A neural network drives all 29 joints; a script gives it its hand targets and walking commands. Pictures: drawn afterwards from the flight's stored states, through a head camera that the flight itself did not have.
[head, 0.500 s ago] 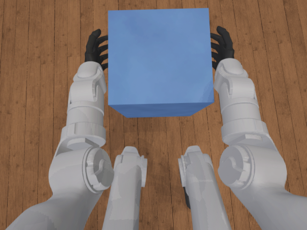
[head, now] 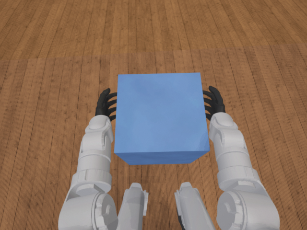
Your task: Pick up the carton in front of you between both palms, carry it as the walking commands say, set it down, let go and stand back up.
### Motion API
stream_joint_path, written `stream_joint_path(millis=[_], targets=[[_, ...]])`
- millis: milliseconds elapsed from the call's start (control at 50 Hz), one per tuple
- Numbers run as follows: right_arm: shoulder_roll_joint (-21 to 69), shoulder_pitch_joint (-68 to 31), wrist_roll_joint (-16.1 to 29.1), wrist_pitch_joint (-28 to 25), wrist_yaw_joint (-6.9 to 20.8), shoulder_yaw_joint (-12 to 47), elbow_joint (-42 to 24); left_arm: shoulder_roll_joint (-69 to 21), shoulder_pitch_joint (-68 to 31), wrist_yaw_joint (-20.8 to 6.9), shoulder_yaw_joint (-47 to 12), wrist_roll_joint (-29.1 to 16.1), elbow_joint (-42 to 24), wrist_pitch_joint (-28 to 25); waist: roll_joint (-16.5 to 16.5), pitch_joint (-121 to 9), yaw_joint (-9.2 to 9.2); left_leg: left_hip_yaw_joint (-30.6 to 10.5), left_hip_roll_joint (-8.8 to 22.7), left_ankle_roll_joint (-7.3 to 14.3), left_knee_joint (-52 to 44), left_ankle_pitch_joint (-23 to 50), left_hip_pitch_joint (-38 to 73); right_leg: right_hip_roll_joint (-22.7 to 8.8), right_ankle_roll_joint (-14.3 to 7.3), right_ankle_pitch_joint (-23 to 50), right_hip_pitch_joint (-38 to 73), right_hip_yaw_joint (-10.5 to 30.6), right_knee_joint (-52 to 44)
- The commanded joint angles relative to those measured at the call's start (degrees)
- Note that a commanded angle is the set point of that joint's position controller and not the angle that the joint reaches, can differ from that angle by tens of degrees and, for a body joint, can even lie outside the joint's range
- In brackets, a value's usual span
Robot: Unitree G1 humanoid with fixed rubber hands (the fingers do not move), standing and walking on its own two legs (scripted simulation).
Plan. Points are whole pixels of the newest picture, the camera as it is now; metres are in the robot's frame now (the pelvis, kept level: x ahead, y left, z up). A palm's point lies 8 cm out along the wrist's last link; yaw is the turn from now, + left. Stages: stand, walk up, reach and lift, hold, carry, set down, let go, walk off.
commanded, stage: reach and lift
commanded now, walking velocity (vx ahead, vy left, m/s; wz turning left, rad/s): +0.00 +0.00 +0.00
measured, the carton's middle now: (159, 125) +0.42 +0.01 -0.11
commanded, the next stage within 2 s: hold in 1.78 s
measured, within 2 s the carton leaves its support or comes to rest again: neither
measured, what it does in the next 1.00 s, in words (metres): rises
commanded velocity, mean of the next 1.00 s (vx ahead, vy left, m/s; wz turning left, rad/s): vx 0.00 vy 0.00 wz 0.00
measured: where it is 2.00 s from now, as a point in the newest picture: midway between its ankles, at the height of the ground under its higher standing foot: outside the picture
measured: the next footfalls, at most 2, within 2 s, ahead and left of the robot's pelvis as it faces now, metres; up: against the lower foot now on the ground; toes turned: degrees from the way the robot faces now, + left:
none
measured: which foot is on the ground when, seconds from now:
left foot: down 0.00-1.00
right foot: down 0.00-1.00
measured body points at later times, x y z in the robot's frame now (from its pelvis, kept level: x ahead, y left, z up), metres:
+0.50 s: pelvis +0.05 +0.00 +0.13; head +0.11 +0.00 +0.58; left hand +0.39 +0.16 +0.11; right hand +0.39 -0.15 +0.11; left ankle +0.07 +0.13 -0.57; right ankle +0.07 -0.13 -0.57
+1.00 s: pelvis +0.05 +0.00 +0.17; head +0.02 +0.00 +0.62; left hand +0.36 +0.15 +0.19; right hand +0.36 -0.15 +0.19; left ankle +0.07 +0.13 -0.57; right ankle +0.07 -0.13 -0.57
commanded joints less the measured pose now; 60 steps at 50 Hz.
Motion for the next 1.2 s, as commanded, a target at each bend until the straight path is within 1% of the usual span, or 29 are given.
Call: stream_joint_path(millis=[0, 220, 360, 480, 600, 660, 700, 800, 840, 880, 940, 1000, 1080, 1180], targets=[[61.4, -30.6, 7.8, -0.7, 13.7, 32.3, 3.8, -61.4, -30.1, -13.5, -31.8, -8.1, 2.9, -1.0, 0.4, -40.5, 0.34, 6.9, -4.0, 1.3, -13.2, 13.0, 30.6, 3.9, -1.0, 12.4, 28.0, -7.1, -13.3], [62.1, -17.4, 6.8, -1.9, 13.6, 35.2, 1.5, -62.0, -17.3, -13.3, -34.5, -6.9, 0.4, -2.3, 0.7, -31.6, 0.09, 4.1, -2.8, 2.0, -26.4, 17.5, 45.3, 2.3, -1.7, 17.2, 44.0, -4.0, -26.9], [61.7, -9.1, 6.9, -1.2, 13.8, 37.8, -1.2, -62.1, -9.2, -13.3, -37.0, -6.9, -2.0, -1.7, 0.6, -24.9, -0.04, 2.4, -1.8, 2.2, -35.6, 22.8, 56.5, 1.3, -2.0, 22.7, 55.3, -2.4, -36.0], [61.0, -2.6, 7.5, 1.1, 14.4, 40.1, -4.2, -61.6, -2.5, -13.5, -39.4, -7.4, -5.1, 0.6, 0.6, -19.1, -0.01, 1.7, -1.1, 2.1, -43.3, 28.0, 66.2, 0.6, -2.0, 28.1, 64.8, -1.8, -43.7], [60.3, 2.5, 8.8, 5.7, 15.1, 42.8, -9.3, -61.1, 2.5, -14.1, -42.2, -8.7, -9.9, 5.0, 0.8, -12.3, -0.32, 1.5, -0.5, 1.8, -50.9, 31.1, 75.2, 0.0, -1.8, 31.1, 73.7, -1.8, -51.3], [60.5, 4.3, 9.6, 8.5, 15.5, 43.8, -12.2, -60.7, 3.8, -14.3, -43.7, -9.5, -13.3, 7.8, 0.6, -8.5, -0.52, 1.4, -0.1, 1.8, -54.5, 30.8, 78.8, -0.3, -1.6, 30.8, 77.6, -1.8, -54.8], [59.9, 5.0, 9.7, 10.4, 15.7, 43.6, -13.3, -60.5, 4.6, -14.5, -43.4, -9.7, -14.6, 9.7, 0.6, -5.2, -0.44, 1.5, -0.1, 1.9, -56.5, 29.0, 79.9, -0.4, -1.7, 29.3, 79.3, -1.8, -56.8], [58.1, 4.5, 7.9, 13.8, 16.6, 39.6, -12.3, -58.9, 4.5, -15.1, -39.2, -7.7, -13.6, 13.1, 0.8, 3.4, -0.3, 1.8, 0.1, 2.3, -59.8, 21.2, 80.1, -0.7, -2.1, 21.6, 79.2, -2.1, -60.0], [57.8, 2.4, 6.9, 14.2, 17.0, 37.7, -11.3, -58.7, 2.4, -15.4, -37.2, -6.7, -12.4, 13.5, 0.8, 5.5, -0.24, 2.2, 0.3, 2.4, -60.0, 17.9, 79.6, -0.9, -2.4, 18.2, 78.4, -2.4, -60.2], [58.5, -0.5, 6.9, 14.1, 17.3, 37.5, -11.4, -59.5, -0.6, -15.9, -36.9, -6.8, -12.4, 13.4, 0.7, 5.2, -0.35, 2.5, 0.3, 2.5, -59.6, 16.1, 79.7, -0.9, -2.5, 16.2, 78.3, -2.6, -60.0], [59.7, -3.9, 7.3, 13.8, 17.7, 38.0, -11.8, -60.7, -4.1, -16.3, -37.5, -7.3, -12.9, 13.2, 0.6, 2.7, -0.38, 2.7, 0.3, 2.6, -59.0, 16.1, 80.6, -1.0, -2.6, 16.1, 79.0, -2.8, -59.5], [59.9, -5.2, 7.3, 13.9, 17.8, 38.2, -11.7, -60.8, -5.4, -16.4, -37.5, -7.2, -12.7, 13.3, 0.6, 1.6, -0.35, 2.8, 0.3, 2.5, -59.0, 16.0, 81.1, -1.0, -2.5, 16.0, 79.6, -2.9, -59.4], [59.4, -5.3, 7.1, 14.1, 17.6, 38.0, -11.8, -60.4, -5.4, -16.3, -37.4, -6.9, -12.5, 13.5, 0.5, 1.2, -0.36, 2.9, 0.3, 2.5, -59.5, 16.4, 81.9, -0.9, -2.3, 16.5, 80.4, -3.0, -59.8], [58.8, -4.1, 7.0, 14.5, 17.4, 38.2, -12.8, -59.8, -4.2, -16.1, -37.7, -6.8, -13.7, 13.9, 0.6, 0.8, -0.31, 2.9, 0.2, 2.3, -60.1, 18.9, 83.2, -0.7, -2.2, 19.0, 81.8, -3.0, -60.4]])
